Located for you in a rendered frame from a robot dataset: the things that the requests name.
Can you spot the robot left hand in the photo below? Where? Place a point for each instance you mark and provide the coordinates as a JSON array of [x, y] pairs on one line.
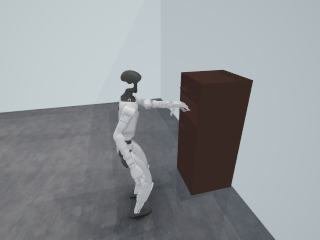
[[178, 104]]

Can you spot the robot right thigh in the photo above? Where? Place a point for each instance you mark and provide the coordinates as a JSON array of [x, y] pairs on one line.
[[140, 162]]

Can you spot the drawer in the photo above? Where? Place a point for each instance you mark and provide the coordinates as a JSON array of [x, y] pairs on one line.
[[193, 113]]

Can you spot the left robot upper arm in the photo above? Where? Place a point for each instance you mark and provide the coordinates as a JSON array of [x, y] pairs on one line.
[[147, 103]]

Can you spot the cabinet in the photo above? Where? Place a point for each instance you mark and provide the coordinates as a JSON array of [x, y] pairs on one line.
[[207, 153]]

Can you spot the robot right forearm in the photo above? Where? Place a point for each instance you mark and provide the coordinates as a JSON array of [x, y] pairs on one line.
[[124, 150]]

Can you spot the robot right hand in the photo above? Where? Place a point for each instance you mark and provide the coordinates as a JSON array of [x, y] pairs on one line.
[[137, 172]]

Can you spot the robot left forearm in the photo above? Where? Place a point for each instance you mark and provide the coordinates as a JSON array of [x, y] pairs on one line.
[[162, 104]]

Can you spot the robot head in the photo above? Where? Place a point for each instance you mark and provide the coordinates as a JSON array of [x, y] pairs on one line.
[[130, 77]]

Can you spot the right robot upper arm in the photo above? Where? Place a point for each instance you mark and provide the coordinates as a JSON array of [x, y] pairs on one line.
[[127, 114]]

